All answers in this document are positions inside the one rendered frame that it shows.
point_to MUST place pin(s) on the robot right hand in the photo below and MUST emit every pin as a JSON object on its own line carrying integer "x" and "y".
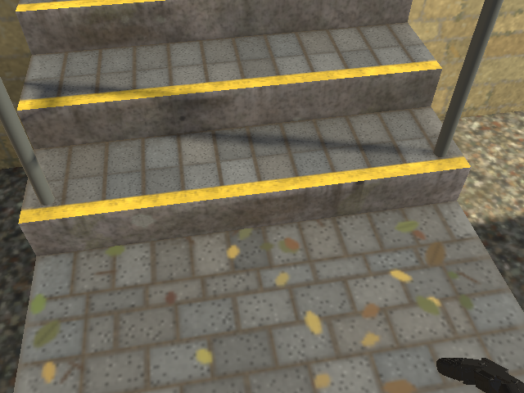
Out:
{"x": 485, "y": 374}

